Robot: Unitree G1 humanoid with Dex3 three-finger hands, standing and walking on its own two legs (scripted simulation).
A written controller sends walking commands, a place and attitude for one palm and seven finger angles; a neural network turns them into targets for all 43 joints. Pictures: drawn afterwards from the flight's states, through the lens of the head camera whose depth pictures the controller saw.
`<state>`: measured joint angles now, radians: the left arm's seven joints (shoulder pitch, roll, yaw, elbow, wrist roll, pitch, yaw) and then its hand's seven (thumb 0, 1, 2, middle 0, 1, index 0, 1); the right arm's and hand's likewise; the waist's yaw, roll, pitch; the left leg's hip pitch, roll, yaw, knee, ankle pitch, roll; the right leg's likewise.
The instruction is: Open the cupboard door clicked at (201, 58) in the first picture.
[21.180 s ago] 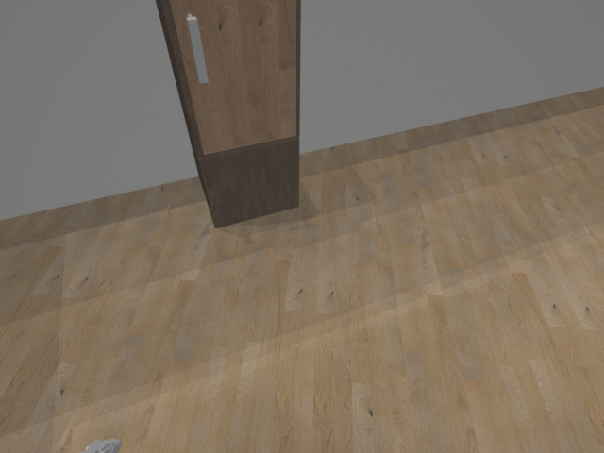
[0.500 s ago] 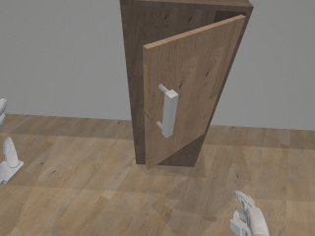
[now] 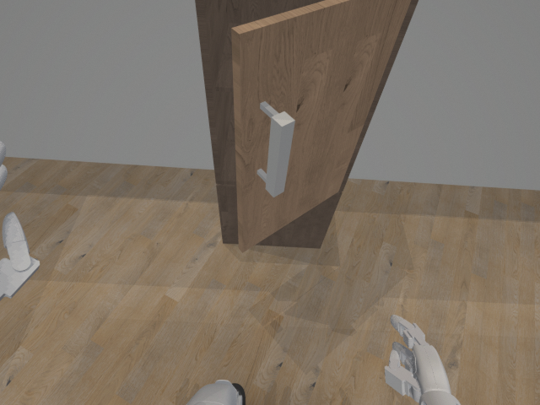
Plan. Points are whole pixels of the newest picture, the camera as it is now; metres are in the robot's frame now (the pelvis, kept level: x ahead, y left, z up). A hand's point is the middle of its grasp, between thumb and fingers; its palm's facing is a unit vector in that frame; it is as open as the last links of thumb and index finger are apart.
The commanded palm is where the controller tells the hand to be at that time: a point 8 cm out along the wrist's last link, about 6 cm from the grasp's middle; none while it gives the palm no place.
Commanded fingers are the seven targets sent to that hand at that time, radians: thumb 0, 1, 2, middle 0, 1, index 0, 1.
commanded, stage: step back with the hand held close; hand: left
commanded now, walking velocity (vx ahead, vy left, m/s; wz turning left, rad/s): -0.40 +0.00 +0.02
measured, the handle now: (270, 151) +0.51 +0.04 +0.05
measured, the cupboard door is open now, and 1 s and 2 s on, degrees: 39 39 39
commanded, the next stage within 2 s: stop stepping back and stand still in 0.24 s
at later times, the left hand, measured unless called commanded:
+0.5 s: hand out of the picture +0.07 +0.26 +0.16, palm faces +0.38 -0.75 -0.54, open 7.4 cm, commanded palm +0.01 +0.30 +0.19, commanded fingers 0.00 0.90 0.90 -0.20 -0.30 -0.20 -0.30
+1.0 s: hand out of the picture +0.02 +0.26 +0.19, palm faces +0.52 -0.74 -0.42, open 7.4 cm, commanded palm -0.04 +0.29 +0.19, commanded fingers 0.00 0.90 0.90 -0.20 -0.30 -0.20 -0.30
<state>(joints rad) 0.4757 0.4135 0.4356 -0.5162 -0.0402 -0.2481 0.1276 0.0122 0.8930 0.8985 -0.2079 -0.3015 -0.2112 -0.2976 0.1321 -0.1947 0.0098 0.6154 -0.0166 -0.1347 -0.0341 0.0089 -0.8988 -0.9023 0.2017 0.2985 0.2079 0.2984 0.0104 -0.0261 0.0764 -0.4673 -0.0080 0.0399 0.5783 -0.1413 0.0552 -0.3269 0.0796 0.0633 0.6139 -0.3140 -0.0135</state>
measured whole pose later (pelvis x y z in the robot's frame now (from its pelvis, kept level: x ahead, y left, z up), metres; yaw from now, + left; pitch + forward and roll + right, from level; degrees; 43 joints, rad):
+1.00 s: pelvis -0.16 -0.02 +0.01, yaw +4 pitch -1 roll +0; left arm 0.55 0.42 0.42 -0.49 -0.01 -0.19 0.18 0.02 0.89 0.90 -0.21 -0.30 -0.22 -0.30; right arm 0.31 -0.20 0.02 0.65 -0.01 -0.15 -0.08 0.01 -0.90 -0.90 0.20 0.30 0.20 0.30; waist -0.02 -0.04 -0.05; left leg -0.23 0.02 0.02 0.51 -0.27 0.00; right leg -0.27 0.02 -0.05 0.65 -0.38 0.00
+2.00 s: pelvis -0.18 -0.02 +0.02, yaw +5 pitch -1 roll -1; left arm 0.34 0.21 0.00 1.05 0.01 0.02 0.01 0.00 0.96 0.90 -0.21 -0.30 -0.21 -0.30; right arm 0.31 -0.21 0.01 1.06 -0.02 0.03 -0.01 0.01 -0.90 -0.90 0.20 0.30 0.20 0.30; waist 0.00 -0.01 0.07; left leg -0.25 -0.01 0.01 0.47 -0.20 0.03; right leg -0.22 0.01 -0.07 0.44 -0.20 -0.03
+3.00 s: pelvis -0.16 -0.03 +0.02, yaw +4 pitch -2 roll +0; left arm 0.22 0.21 0.01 1.15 0.01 -0.02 0.02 0.00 0.91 0.90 -0.20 -0.30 -0.20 -0.30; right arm 0.20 -0.22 0.00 1.14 -0.02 0.00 -0.02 0.00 -0.90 -0.90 0.20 0.30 0.20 0.30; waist 0.00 0.02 0.06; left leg -0.15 -0.01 0.01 0.36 -0.18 0.01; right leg -0.14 0.02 -0.06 0.36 -0.20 -0.04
